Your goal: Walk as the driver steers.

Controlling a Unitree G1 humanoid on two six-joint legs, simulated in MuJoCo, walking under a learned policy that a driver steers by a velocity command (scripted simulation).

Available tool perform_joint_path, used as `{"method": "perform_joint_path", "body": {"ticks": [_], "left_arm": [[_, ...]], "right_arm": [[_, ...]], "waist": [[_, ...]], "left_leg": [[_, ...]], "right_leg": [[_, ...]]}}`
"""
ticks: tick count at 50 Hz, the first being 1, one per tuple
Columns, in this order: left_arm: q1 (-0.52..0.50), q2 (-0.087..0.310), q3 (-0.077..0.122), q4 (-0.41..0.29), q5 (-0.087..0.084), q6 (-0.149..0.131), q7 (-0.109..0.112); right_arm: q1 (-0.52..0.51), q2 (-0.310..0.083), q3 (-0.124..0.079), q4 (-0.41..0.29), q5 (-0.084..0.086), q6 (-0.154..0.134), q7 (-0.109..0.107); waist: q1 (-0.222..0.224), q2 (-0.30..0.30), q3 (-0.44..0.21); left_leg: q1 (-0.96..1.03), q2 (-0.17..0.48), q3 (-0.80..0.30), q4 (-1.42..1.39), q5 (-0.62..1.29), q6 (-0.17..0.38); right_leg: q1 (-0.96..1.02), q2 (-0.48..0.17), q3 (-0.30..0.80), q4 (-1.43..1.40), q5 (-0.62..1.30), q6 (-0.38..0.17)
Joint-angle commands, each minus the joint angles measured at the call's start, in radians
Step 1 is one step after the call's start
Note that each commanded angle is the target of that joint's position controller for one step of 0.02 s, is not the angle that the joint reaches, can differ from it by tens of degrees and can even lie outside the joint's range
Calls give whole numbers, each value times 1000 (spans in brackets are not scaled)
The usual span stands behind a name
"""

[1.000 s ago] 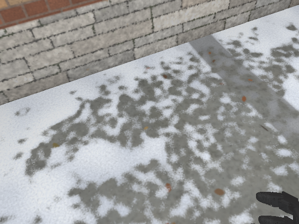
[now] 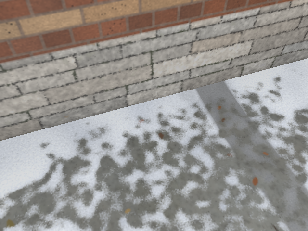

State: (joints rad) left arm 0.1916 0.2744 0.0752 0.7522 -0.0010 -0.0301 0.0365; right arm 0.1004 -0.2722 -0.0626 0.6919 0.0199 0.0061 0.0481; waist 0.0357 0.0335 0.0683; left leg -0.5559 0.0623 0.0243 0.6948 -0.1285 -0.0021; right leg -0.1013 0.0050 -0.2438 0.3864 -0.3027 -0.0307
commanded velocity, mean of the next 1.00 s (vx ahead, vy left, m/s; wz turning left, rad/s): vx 0.18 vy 0.00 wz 0.37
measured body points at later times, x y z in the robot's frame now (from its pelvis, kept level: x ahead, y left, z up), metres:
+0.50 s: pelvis +0.19 +0.00 +0.00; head +0.22 +0.02 +0.45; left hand +0.33 +0.30 -0.09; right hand +0.33 -0.26 -0.10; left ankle +0.10 +0.10 -0.74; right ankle +0.36 -0.10 -0.72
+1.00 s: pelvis +0.27 +0.00 -0.01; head +0.29 +0.02 +0.44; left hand +0.26 +0.29 -0.14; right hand +0.52 -0.17 -0.10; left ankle +0.21 +0.12 -0.74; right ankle +0.35 -0.09 -0.74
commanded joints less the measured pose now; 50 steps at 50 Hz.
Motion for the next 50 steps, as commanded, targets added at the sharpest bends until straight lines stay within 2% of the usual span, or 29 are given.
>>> {"method": "perform_joint_path", "body": {"ticks": [1,3,4,5,6,7,8,9,11,14,17,21,24,26,27,28,29,30,31,33,36,38,41,42,43,44,45,46,50], "left_arm": [[-30,194,56,-62,-32,8,1],[19,171,54,-39,-28,11,-2],[-18,116,31,-77,4,9,-9],[-22,65,8,-144,23,-12,-26],[-95,127,22,-124,-3,-40,-50],[-130,143,26,-132,-25,-54,-65],[-123,142,29,-113,-13,-61,-58],[-133,135,30,-108,11,-66,-48],[-105,116,28,-87,23,-66,-41],[-147,70,10,-85,16,-65,-34],[-206,71,7,-89,21,-65,-32],[-232,72,8,-84,1,-59,-37],[-183,113,23,-75,-4,-66,-49],[-94,126,30,-44,-1,-70,-41],[-24,194,45,-39,12,-64,-34],[1,240,52,-35,28,-46,-25],[20,229,54,-14,16,-29,-31],[-33,140,31,-48,13,-19,-28],[-76,97,16,-56,14,-6,-22],[-126,85,1,-50,17,6,-15],[-140,42,-21,-14,25,-9,-17],[-137,53,-23,14,14,-21,-27],[-116,118,-18,38,-10,-17,-42],[-108,120,-21,42,-16,-15,-46],[-99,112,-26,37,-15,-18,-53],[-62,102,-29,34,-3,-25,-63],[-50,102,-29,38,-13,-19,-63],[-72,109,-25,43,-17,-13,-60],[-44,118,2,43,-15,20,-46]], "right_arm": [[12,-96,-36,-92,9,6,3],[152,-152,-68,-72,11,7,-23],[265,-273,-104,-59,15,13,-53],[280,-319,-100,-74,-11,-6,-44],[285,-228,-76,-74,-8,-26,-36],[257,-184,-61,-77,3,-40,-35],[203,-167,-54,-87,7,-46,-34],[151,-152,-50,-91,10,-46,-35],[126,-140,-45,-106,-11,-51,-51],[190,-165,-57,-75,-11,-44,-74],[205,-183,-62,-63,-13,-35,-85],[230,-176,-64,-56,0,-17,-72],[215,-164,-64,-61,11,-9,-81],[133,-155,-62,-101,10,-14,-85],[140,-82,-44,-128,-12,-26,-83],[341,-21,-29,-117,-15,-26,-87],[434,-108,-43,-105,-3,-12,-86],[325,-171,-59,-97,2,5,-92],[247,-182,-64,-102,2,21,-100],[202,-152,-59,-102,-4,56,-106],[189,-61,-30,-109,-20,56,-108],[160,-21,-9,-105,-34,39,-101],[173,-64,-18,-68,-24,36,-97],[167,-84,-21,-63,-27,39,-99],[164,-125,-27,-72,-35,42,-103],[115,-198,-44,-97,-34,50,-105],[98,-188,-49,-85,-30,53,-98],[63,-145,-41,-97,-32,48,-93],[80,-120,-47,-96,-35,20,-97]], "waist": [[-35,-107,-106],[-105,-32,-179],[-132,175,-230],[-88,309,-314],[-138,133,-299],[-121,88,-210],[-87,-4,-149],[-63,-2,-111],[-37,29,-104],[-65,25,-111],[-77,60,-61],[-99,98,-80],[-58,122,-103],[26,106,-110],[18,-43,-211],[-68,-312,-303],[-94,-354,-360],[-55,-231,-259],[-39,-161,-209],[-36,-158,-159],[-52,-190,-150],[-48,-199,-173],[-64,-169,-179],[-69,-156,-165],[-66,-117,-180],[-17,20,-176],[-11,154,-166],[-22,159,-121],[-44,122,-67]], "left_leg": [[72,-19,52,-41,-97,60],[315,-81,52,-175,-60,141],[516,104,-250,-220,141,249],[760,280,-781,-383,-145,451],[771,279,-757,-455,-324,403],[702,255,-668,-463,-419,349],[585,215,-578,-458,-398,297],[493,172,-504,-469,-311,271],[415,116,-434,-504,-213,262],[436,91,-372,-502,-79,264],[399,68,-336,-486,5,243],[376,39,-325,-376,149,202],[403,42,-419,-260,162,164],[301,-13,-426,-145,125,112],[215,-85,-334,63,-66,60],[16,-229,-250,352,-656,-9],[-60,-150,-213,527,-619,-43],[-114,-103,-179,601,-538,-64],[-123,-83,-149,601,-463,-70],[-11,-55,-145,545,-333,-72],[145,-54,-122,282,-284,-62],[246,-39,-88,60,-281,-55],[391,-78,-35,-199,-107,-38],[450,-73,-46,-267,-39,-15],[526,4,-122,-266,64,20],[530,101,-194,-243,119,84],[429,122,-208,-282,-12,126],[392,115,-205,-314,-106,123],[397,119,-159,-272,8,101]], "right_leg": [[65,-313,106,62,646,-125],[1,-246,51,321,590,-69],[-226,-144,13,641,277,-5],[-650,61,180,868,-378,40],[-737,2,328,919,-315,24],[-768,-33,324,877,-221,7],[-721,-72,317,803,-145,7],[-661,-93,322,706,-79,15],[-571,-87,312,640,27,37],[-556,-62,316,479,148,69],[-530,-39,323,342,247,97],[-381,11,310,201,259,117],[-288,28,343,114,231,86],[-120,8,323,29,376,38],[57,-167,452,47,636,-20],[259,-395,735,53,871,-182],[246,-497,907,-10,624,-267],[177,-411,772,-28,481,-237],[103,-348,638,-39,391,-199],[-93,-263,486,-88,325,-172],[-163,-186,372,-94,420,-159],[-149,-185,370,-66,511,-169],[-152,-190,425,-36,422,-172],[-190,-176,446,-34,352,-141],[-242,-155,448,-3,258,-85],[-307,-79,378,33,121,-37],[-265,-17,297,72,-5,-7],[-272,2,279,121,10,8],[-342,-4,290,205,131,-8]]}}
Keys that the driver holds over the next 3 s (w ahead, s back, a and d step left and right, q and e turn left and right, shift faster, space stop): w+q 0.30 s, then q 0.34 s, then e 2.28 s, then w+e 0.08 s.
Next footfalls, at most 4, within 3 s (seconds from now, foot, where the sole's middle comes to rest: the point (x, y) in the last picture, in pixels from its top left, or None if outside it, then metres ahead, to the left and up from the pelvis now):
0.06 left None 0.14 0.10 -0.77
0.54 right None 0.39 -0.07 -0.77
0.86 left None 0.25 0.14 -0.77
1.44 left None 0.28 0.13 -0.77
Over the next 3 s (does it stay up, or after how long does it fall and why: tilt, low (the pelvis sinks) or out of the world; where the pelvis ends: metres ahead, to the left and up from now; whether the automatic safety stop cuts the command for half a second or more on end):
stays up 0.24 -0.04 0.00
